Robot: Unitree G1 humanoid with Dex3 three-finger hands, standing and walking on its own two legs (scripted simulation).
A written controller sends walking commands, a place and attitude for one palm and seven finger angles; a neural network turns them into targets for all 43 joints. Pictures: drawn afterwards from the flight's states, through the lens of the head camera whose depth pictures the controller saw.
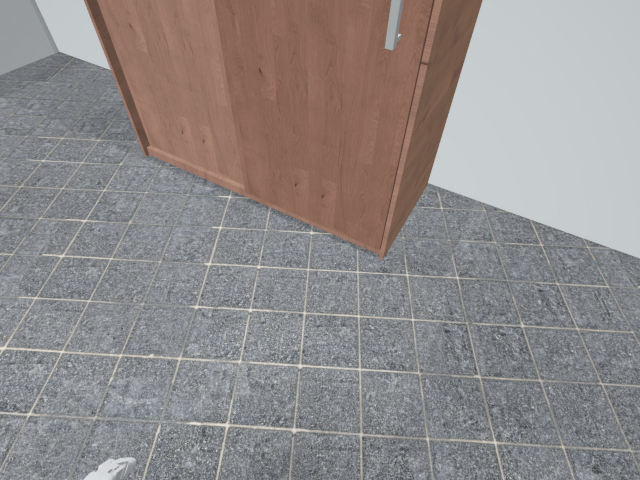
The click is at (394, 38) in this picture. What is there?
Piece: wardrobe's sliding door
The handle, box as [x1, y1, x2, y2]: [385, 0, 403, 49]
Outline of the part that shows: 403,0 391,0 385,48 393,49 395,47 396,42 400,38 400,34 397,33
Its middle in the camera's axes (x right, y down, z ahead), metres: +0.18 -0.59 +0.85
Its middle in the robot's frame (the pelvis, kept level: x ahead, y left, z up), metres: +1.07 -0.12 +0.24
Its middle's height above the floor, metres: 1.01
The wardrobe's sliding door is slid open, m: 0.00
